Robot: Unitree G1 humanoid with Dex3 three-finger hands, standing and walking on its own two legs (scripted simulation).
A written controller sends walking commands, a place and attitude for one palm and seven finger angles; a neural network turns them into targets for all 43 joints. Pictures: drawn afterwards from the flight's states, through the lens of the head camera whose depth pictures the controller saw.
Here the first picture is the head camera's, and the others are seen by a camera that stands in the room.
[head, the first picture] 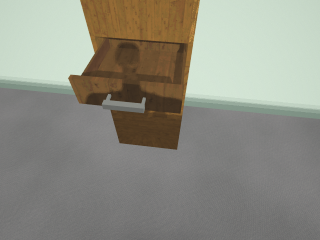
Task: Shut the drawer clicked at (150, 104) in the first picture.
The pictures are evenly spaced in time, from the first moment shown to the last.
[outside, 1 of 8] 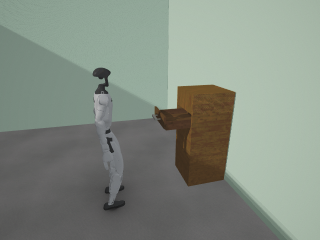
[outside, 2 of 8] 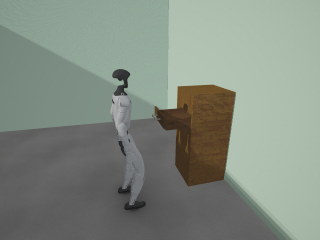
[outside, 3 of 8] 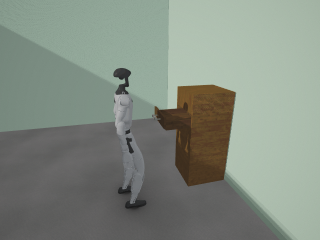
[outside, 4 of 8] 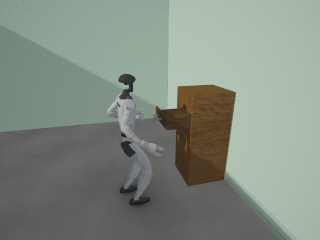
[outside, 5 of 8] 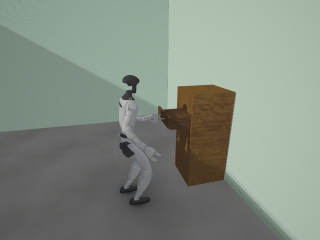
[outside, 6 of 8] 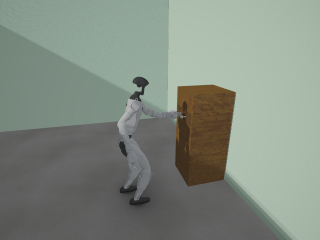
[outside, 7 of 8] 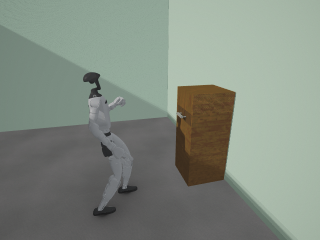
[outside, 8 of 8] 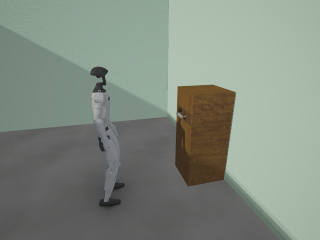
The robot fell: no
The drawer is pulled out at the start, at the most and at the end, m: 0.28 0.28 0.00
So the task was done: yes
